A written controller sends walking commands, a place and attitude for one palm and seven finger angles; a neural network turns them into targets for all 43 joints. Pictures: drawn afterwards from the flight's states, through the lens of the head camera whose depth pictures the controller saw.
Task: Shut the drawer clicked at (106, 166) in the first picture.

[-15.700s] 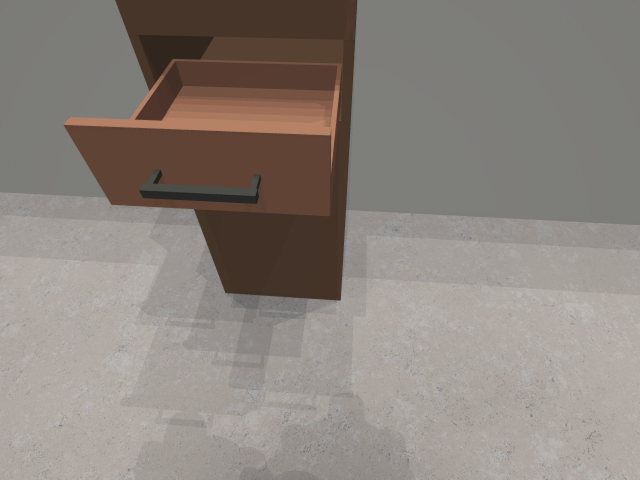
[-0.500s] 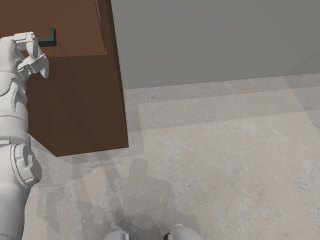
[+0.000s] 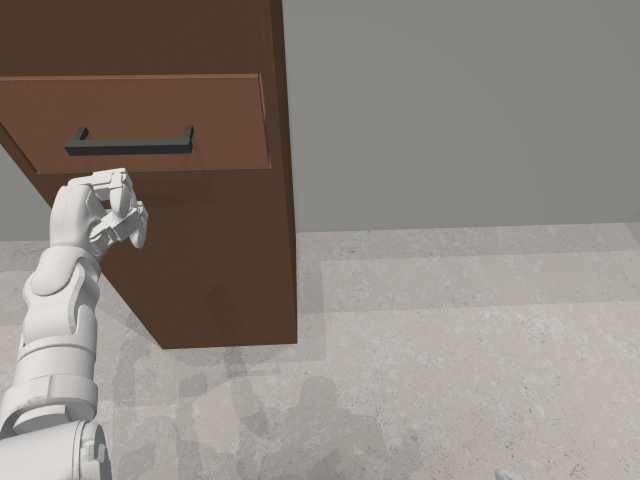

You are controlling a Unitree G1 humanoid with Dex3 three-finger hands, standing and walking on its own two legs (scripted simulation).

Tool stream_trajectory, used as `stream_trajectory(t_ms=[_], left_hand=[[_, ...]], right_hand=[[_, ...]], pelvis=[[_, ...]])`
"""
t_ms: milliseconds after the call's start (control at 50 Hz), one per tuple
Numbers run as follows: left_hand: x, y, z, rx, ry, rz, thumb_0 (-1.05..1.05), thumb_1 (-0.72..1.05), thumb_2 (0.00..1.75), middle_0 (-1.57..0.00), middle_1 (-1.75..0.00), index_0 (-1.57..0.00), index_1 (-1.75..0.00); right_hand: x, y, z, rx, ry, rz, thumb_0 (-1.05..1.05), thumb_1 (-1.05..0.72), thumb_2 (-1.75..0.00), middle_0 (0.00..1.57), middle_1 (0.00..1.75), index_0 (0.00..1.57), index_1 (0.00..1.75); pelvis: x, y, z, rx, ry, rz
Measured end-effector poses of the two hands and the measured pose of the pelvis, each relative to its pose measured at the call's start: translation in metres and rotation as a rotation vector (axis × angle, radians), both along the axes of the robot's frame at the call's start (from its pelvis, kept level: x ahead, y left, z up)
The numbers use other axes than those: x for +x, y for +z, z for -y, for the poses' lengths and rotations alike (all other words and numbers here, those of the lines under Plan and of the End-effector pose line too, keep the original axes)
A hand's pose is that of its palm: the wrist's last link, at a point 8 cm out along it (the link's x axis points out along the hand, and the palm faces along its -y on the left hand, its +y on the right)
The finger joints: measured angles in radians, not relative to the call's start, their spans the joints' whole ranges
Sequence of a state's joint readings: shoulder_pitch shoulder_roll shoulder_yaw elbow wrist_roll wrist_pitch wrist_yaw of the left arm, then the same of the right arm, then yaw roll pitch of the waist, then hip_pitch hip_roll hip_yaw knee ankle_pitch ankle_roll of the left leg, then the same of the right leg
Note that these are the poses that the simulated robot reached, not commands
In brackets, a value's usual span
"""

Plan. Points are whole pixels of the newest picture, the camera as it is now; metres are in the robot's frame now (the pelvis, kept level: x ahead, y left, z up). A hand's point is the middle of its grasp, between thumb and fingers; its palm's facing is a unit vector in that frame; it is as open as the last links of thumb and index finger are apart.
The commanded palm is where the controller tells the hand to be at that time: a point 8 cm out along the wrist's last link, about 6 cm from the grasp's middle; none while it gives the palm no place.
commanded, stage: draw the hand back to the body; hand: left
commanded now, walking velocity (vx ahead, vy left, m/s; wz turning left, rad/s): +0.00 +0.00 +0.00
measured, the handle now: (133, 139) +0.57 +0.28 +0.10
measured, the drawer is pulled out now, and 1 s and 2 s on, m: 0.00 0.00 0.00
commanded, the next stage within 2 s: step back with the hand held close in 1.04 s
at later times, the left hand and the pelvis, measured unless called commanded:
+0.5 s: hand (66, 310) +0.26 +0.23 +0.16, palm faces +0.37 -0.89 -0.26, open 3.3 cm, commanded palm +0.20 +0.27 +0.17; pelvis -0.02 -0.01 +0.02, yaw +2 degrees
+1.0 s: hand out of the picture +0.14 +0.23 +0.19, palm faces +0.45 -0.80 -0.40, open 3.2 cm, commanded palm +0.10 +0.27 +0.20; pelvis -0.02 -0.02 +0.03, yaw +2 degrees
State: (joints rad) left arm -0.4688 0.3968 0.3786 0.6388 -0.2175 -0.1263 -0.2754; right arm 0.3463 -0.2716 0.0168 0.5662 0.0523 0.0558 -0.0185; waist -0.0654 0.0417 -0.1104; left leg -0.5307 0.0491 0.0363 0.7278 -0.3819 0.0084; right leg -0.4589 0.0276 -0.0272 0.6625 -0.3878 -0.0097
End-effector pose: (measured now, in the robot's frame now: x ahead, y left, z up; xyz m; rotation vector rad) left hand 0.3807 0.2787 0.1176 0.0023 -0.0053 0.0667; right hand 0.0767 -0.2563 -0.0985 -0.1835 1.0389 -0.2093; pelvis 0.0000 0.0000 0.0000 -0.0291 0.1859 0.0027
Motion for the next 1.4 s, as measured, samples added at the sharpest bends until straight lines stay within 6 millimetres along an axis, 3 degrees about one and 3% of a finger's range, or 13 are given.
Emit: stream_trajectory(t_ms=[180, 300, 500, 920, 1020, 1220, 1280, 1400], left_hand=[[-0.059, 0.022, 0.002, 0.014, -0.004, 0.042, 0.02, 0.91, 0.90, -1.40, -1.60, -1.40, -1.60], [-0.101, 0.035, 0.003, 0.199, 0.169, 0.043, 0.02, 0.90, 0.90, -1.40, -1.60, -1.40, -1.60], [-0.162, 0.051, 0.005, 0.290, 0.307, 0.079, 0.02, 0.90, 0.90, -1.40, -1.60, -1.40, -1.60], [-0.273, 0.087, 0.016, 0.469, 0.362, 0.124, 0.01, 0.90, 0.89, -1.40, -1.60, -1.40, -1.60], [-0.280, 0.084, 0.012, 0.459, 0.398, 0.118, 0.01, 0.89, 0.89, -1.40, -1.60, -1.40, -1.60], [-0.268, 0.084, 0.010, 0.455, 0.376, 0.141, 0.01, 0.89, 0.89, -1.40, -1.60, -1.40, -1.60], [-0.265, 0.092, 0.005, 0.505, 0.352, 0.162, 0.01, 0.89, 0.89, -1.40, -1.60, -1.40, -1.60], [-0.263, 0.085, 0.000, 0.540, 0.276, 0.096, 0.01, 0.90, 0.89, -1.40, -1.60, -1.40, -1.60]], right_hand=[[0.061, 0.019, -0.015, 0.018, 0.116, 0.218, 0.01, -0.90, -0.90, 0.20, 0.29, 0.20, 0.30], [0.082, 0.034, -0.027, 0.026, 0.159, 0.298, 0.01, -0.90, -0.90, 0.20, 0.29, 0.20, 0.30], [0.087, 0.041, -0.034, 0.033, 0.207, 0.307, 0.01, -0.90, -0.90, 0.20, 0.30, 0.20, 0.30], [0.092, 0.046, -0.026, 0.032, 0.216, 0.360, 0.01, -0.90, -0.90, 0.20, 0.30, 0.20, 0.30], [0.096, 0.047, -0.029, 0.025, 0.235, 0.370, 0.01, -0.90, -0.90, 0.20, 0.30, 0.20, 0.30], [0.095, 0.051, -0.036, 0.028, 0.235, 0.376, 0.01, -0.90, -0.90, 0.20, 0.30, 0.20, 0.30], [0.092, 0.051, -0.033, 0.025, 0.212, 0.350, 0.01, -0.90, -0.90, 0.20, 0.30, 0.20, 0.30], [0.076, 0.047, -0.024, 0.001, 0.136, 0.287, 0.01, -0.90, -0.90, 0.20, 0.30, 0.20, 0.30]], pelvis=[[-0.010, 0.004, 0.002, 0.009, 0.028, 0.082], [-0.017, 0.013, 0.005, 0.022, 0.025, 0.143], [-0.019, 0.024, 0.010, 0.032, 0.026, 0.221], [-0.015, 0.028, 0.018, 0.028, 0.030, 0.272], [-0.018, 0.027, 0.018, 0.028, 0.041, 0.279], [-0.018, 0.027, 0.016, 0.023, 0.038, 0.265], [-0.019, 0.027, 0.012, 0.017, 0.038, 0.233], [-0.026, 0.028, 0.000, 0.020, 0.028, 0.187]])
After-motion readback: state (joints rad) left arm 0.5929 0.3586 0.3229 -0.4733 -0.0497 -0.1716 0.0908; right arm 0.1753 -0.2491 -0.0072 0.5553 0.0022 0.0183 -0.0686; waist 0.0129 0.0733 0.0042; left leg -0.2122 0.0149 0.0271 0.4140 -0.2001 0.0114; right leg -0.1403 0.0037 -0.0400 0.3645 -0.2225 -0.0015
